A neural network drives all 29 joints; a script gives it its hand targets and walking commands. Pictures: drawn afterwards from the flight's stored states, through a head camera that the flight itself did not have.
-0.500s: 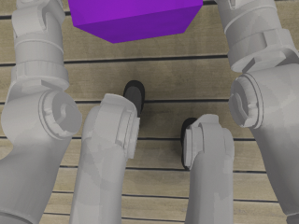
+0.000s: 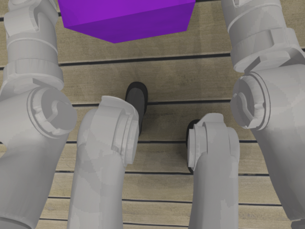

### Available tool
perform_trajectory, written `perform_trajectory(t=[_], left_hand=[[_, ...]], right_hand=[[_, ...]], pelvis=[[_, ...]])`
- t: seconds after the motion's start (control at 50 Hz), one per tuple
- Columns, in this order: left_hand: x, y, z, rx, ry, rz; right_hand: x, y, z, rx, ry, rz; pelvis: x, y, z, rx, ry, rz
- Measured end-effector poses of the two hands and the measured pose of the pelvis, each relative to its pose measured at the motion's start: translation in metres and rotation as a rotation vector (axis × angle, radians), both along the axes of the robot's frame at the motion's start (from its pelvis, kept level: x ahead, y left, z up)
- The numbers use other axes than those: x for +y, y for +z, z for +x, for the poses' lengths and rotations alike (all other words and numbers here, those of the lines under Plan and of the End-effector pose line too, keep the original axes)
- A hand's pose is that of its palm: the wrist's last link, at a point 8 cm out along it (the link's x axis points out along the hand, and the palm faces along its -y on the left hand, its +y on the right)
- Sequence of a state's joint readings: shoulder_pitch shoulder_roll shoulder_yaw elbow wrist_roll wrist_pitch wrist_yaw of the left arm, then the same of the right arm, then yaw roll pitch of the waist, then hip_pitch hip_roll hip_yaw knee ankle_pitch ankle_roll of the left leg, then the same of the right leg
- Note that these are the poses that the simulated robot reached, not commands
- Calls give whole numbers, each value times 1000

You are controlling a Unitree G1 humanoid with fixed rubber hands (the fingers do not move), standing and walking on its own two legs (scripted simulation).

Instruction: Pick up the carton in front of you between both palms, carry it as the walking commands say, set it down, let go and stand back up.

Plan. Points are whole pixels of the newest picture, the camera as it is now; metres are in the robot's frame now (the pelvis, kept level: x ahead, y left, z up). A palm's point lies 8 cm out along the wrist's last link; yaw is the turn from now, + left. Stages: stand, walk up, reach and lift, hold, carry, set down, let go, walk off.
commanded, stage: set down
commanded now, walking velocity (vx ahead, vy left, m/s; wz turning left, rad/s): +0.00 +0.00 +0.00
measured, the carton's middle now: out of the picture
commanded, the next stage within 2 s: let go in 1.48 s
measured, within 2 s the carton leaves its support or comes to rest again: rests again in 0.20 s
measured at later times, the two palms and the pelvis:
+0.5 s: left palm out of the picture +0.50 +0.32 -0.20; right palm out of the picture +0.61 -0.05 -0.19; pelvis -0.01 +0.02 -0.01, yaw -2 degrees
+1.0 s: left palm out of the picture +0.50 +0.33 -0.03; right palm out of the picture +0.64 -0.03 -0.01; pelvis +0.00 +0.01 +0.08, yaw -1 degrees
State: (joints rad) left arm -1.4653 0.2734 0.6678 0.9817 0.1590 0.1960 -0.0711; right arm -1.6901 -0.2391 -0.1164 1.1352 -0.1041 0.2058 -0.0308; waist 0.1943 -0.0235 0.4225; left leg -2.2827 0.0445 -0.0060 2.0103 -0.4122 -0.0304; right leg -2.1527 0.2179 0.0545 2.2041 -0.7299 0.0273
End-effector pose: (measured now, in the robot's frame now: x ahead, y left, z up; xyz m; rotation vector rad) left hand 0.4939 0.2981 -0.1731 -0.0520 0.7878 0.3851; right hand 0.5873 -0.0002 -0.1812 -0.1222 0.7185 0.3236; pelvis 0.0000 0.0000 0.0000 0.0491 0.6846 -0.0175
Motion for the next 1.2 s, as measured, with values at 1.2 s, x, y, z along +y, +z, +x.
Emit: perform_trajectory(t=[1.2], left_hand=[[37,208,11,-148,101,43]], right_hand=[[-32,214,50,-115,-65,-102]], pelvis=[[17,128,14,149,29,-50]])
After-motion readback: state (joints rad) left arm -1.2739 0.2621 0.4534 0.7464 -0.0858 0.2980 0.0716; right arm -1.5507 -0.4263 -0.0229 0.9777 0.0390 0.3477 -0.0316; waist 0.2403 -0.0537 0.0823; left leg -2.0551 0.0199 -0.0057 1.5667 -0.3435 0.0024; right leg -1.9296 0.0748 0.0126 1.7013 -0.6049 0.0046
